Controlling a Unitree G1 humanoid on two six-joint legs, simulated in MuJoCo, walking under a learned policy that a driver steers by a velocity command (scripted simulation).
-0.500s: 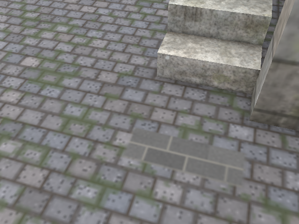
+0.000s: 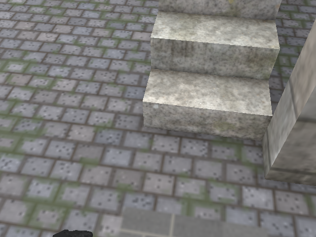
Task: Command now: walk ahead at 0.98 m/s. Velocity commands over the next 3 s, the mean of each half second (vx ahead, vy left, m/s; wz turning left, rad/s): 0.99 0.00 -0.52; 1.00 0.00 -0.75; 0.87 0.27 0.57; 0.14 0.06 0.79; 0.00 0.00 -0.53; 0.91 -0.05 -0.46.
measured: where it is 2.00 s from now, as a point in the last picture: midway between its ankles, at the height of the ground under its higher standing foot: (216, 88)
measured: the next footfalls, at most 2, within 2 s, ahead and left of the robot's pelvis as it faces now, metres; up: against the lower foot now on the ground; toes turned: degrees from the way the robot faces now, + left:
right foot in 0.14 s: +0.35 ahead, -0.07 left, +0.00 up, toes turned -6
left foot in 0.56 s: +0.81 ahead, +0.04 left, +0.00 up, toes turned -23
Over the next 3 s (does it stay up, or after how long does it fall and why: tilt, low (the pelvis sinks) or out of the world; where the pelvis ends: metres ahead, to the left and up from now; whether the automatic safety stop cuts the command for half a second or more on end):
stays up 1.15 -0.36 0.21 its command is cut before an obstacle after 1.2 s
